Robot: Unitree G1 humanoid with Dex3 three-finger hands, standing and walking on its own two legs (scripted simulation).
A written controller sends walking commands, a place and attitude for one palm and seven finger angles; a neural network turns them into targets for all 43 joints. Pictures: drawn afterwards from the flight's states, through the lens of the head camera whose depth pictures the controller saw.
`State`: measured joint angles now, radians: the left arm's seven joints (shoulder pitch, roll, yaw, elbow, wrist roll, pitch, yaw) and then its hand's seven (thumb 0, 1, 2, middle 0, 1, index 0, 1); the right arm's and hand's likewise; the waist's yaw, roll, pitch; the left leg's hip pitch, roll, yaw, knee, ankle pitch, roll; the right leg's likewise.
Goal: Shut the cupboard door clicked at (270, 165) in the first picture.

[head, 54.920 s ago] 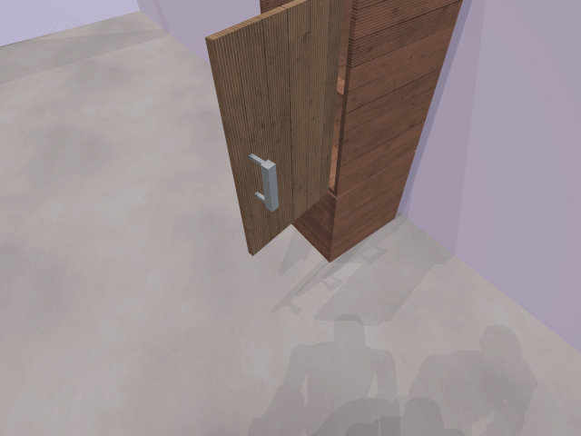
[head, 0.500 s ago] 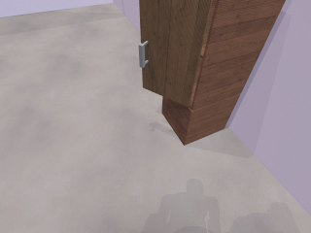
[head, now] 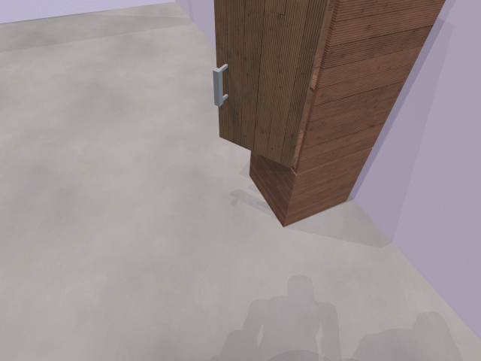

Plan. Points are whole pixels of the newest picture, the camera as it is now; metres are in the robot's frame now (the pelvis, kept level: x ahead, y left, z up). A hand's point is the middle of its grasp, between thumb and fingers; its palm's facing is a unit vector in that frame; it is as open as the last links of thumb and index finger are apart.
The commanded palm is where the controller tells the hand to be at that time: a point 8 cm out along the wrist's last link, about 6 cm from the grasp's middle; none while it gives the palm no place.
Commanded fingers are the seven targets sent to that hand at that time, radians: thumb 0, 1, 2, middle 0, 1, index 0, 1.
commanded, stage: walk to a spot facing it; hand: left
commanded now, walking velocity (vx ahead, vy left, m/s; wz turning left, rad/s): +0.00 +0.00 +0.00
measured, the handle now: (221, 85) +0.98 +0.11 -0.07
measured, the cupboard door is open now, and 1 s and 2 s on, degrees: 33 33 33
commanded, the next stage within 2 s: none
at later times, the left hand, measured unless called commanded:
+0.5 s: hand out of the picture +0.04 +0.23 -0.19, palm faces +0.25 -0.94 -0.22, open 7.4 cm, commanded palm none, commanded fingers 0.00 0.90 0.90 -0.20 -0.30 -0.20 -0.30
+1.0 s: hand out of the picture -0.03 +0.17 -0.15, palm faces +0.51 -0.80 -0.32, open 7.4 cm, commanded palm none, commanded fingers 0.00 0.90 0.90 -0.20 -0.30 -0.20 -0.30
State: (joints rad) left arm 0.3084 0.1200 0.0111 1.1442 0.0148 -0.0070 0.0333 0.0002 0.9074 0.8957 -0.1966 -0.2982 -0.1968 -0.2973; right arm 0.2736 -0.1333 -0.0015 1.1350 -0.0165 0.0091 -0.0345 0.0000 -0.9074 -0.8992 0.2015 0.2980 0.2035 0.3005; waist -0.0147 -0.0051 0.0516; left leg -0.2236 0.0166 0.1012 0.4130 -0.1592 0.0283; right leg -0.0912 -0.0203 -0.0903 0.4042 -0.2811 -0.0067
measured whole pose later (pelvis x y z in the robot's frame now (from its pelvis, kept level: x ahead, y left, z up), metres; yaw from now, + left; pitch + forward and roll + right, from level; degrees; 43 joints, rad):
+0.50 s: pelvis +0.00 +0.02 -0.01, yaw +14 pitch +0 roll -2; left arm 0.14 0.21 0.09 0.96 0.03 0.05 0.02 0.00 0.91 0.90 -0.20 -0.30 -0.20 -0.30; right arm 0.23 -0.20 -0.05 0.98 -0.03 0.03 -0.02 0.00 -0.90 -0.90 0.20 0.30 0.20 0.30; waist -0.04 -0.01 0.12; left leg -0.37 -0.04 0.04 0.59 -0.23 0.08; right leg -0.44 -0.06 -0.04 1.13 -0.46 0.03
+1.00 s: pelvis +0.02 -0.04 +0.00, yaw +34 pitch +1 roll +1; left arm 0.21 0.20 0.05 0.89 0.02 0.03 0.03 0.00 0.90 0.90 -0.20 -0.30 -0.20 -0.30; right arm 0.18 -0.28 -0.10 0.91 -0.03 0.08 0.02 0.00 -0.91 -0.90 0.20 0.30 0.20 0.30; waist -0.05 0.05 0.11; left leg -0.59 -0.05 -0.04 1.15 -0.39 -0.06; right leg -0.20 -0.06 -0.07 0.51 -0.32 0.00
